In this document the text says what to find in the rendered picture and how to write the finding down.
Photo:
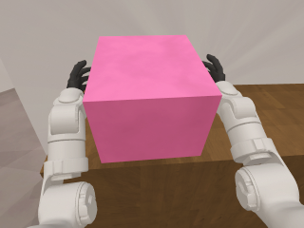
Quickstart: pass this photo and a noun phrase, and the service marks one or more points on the robot left upper arm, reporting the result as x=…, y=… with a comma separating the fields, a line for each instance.
x=67, y=205

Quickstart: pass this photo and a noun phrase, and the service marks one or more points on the robot right upper arm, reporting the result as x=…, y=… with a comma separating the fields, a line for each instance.
x=269, y=190

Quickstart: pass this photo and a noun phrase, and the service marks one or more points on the pedestal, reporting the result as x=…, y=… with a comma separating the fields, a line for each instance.
x=196, y=191

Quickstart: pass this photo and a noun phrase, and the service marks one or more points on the carton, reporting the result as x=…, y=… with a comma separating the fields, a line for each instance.
x=149, y=97

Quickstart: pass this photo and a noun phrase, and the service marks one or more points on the left robot forearm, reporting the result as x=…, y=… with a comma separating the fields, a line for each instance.
x=66, y=138

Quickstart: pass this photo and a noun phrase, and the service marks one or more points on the right robot forearm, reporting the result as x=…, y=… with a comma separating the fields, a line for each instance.
x=247, y=137

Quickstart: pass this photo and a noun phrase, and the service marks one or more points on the robot left hand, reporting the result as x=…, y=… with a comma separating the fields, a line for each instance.
x=75, y=77

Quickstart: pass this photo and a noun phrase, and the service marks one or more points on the robot right hand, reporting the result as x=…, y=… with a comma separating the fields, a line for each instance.
x=216, y=70

